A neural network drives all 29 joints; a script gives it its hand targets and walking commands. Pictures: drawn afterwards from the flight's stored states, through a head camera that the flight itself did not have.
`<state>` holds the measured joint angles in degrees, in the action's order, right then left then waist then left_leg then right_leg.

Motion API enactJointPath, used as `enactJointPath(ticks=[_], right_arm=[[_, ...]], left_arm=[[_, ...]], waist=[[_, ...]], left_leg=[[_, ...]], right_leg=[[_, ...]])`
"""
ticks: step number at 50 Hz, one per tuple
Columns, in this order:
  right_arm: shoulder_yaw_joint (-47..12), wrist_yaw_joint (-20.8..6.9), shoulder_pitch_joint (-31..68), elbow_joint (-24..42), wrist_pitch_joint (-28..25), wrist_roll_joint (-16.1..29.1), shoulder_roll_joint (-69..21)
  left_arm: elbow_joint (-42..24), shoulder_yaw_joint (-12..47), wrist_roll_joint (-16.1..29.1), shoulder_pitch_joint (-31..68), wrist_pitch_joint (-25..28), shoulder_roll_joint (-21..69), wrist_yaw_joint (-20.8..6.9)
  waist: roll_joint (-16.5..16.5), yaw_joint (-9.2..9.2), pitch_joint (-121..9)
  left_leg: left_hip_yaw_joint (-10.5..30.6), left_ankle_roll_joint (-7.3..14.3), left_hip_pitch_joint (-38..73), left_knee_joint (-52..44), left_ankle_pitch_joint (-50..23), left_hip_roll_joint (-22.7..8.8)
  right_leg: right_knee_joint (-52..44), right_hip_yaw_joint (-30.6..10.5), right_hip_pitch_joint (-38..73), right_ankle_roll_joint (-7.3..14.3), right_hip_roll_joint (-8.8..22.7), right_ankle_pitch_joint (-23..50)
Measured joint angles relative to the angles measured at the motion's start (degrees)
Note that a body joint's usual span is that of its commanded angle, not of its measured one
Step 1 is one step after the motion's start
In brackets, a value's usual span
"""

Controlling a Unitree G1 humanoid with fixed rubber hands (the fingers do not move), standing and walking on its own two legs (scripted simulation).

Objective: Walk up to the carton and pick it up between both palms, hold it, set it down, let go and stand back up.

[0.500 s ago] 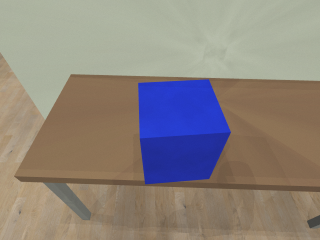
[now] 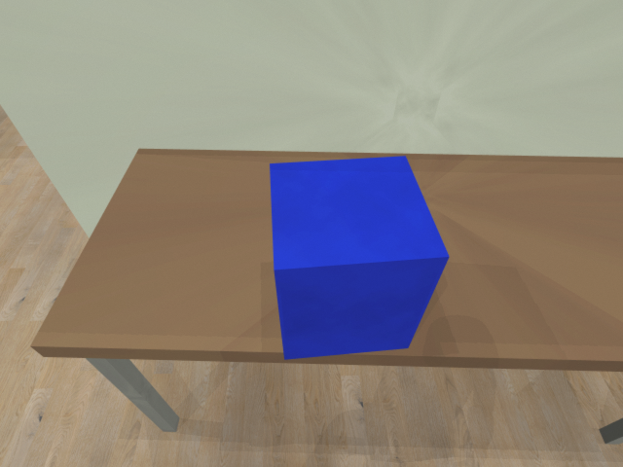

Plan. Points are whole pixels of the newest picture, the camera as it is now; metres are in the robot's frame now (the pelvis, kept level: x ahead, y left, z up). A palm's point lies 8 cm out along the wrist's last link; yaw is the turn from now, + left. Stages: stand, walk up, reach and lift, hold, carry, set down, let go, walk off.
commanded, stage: stand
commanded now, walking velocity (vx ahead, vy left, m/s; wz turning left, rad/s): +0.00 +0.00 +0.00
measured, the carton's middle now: (342, 261) +0.42 -0.03 -0.01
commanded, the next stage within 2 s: walk up in 1.24 s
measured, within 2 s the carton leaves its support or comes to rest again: neither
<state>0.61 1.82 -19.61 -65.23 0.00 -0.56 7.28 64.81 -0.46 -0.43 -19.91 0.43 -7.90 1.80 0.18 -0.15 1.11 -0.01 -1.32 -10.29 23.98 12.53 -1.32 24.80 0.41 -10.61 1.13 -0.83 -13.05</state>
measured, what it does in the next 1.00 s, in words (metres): stands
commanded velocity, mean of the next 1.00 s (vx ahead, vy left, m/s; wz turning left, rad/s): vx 0.00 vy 0.00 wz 0.00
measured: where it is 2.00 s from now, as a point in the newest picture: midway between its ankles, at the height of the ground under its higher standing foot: outside the picture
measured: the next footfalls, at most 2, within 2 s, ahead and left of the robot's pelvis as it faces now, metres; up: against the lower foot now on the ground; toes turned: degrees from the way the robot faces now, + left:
right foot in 1.82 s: -0.09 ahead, -0.26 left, +0.00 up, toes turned -8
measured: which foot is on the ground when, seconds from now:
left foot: down 0.00-1.00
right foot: down 0.00-1.00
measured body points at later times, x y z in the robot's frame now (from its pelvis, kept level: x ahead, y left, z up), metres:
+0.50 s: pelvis +0.01 +0.01 +0.00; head +0.01 +0.01 +0.45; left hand -0.02 +0.21 -0.16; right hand -0.03 -0.21 -0.16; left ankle +0.00 +0.13 -0.74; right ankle +0.00 -0.11 -0.74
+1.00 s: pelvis +0.01 +0.00 +0.00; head +0.01 +0.01 +0.45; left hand -0.03 +0.21 -0.17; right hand -0.04 -0.21 -0.16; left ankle +0.00 +0.13 -0.74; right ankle +0.00 -0.11 -0.74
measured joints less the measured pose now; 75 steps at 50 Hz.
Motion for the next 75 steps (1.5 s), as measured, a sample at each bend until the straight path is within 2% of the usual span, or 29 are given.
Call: enactJointPath(ticks=[14, 26, 46, 54, 68, 73, 75], right_arm=[[-0.4, 0.1, -0.2, -0.8, -0.3, -0.1, -0.9], [-0.3, 0.5, 0.2, -1.6, -0.7, 0.0, -0.7], [-0.6, 0.5, -1.2, -1.5, -0.7, 0.1, -0.8], [-0.4, 0.4, -0.5, -1.1, -0.6, -0.1, -0.6], [-0.7, 0.1, -1.7, -1.2, -0.3, 0.1, -1.4], [-0.9, 0.1, -1.3, -0.6, -0.3, 0.0, -1.5], [-0.6, 0.6, 0.2, 1.4, -0.4, -0.1, -1.3]], left_arm=[[-0.1, 0.3, -0.1, 1.9, 0.0, 0.6, 0.2], [0.8, 0.1, -0.1, 0.6, 0.5, 0.6, 0.4], [1.8, 0.3, 0.0, 0.2, 0.5, 0.9, 0.6], [1.3, 0.5, -0.1, 0.3, 0.1, 1.6, 0.6], [1.7, 0.3, -0.1, -1.8, 0.2, 0.9, 0.2], [1.5, 0.3, 0.1, -1.4, 0.3, 1.4, 0.4], [0.4, -0.4, 0.4, 0.1, -0.1, 1.0, 0.7]], waist=[[0.2, -0.18, 0.0], [1.1, 0.51, -0.3], [0.5, -0.04, 0.4], [0.6, 0.57, 0.3], [-0.2, 0.48, 0.7], [0.2, 0.2, 0.4], [0.6, 0.17, 2.0]], left_leg=[[-0.1, 0.2, -0.2, 0.0, 0.0, 0.1], [-0.2, 0.4, 0.5, -0.5, 0.3, 0.5], [-0.2, 0.4, 1.3, -0.7, 0.2, 0.6], [0.0, 0.3, 1.0, -0.4, 0.2, 0.5], [0.4, 0.0, 0.2, -0.5, -0.3, 0.4], [0.5, -0.2, -0.5, -0.1, -0.2, 0.2], [0.3, -0.2, -2.6, 2.4, 0.2, 0.1]], right_leg=[[-0.4, -0.1, 0.0, -0.2, 0.1, 0.2], [-0.5, -0.1, 0.5, -0.5, 0.5, -0.3], [-0.4, -0.2, 1.1, -0.5, 0.6, -0.4], [0.1, 0.0, 0.8, -0.4, 0.5, -0.5], [0.2, 0.4, 0.1, -0.1, 0.4, -0.3], [0.4, 0.5, -0.5, 0.1, 0.2, -0.3], [3.7, 0.6, -3.2, 0.1, 0.2, -0.7]])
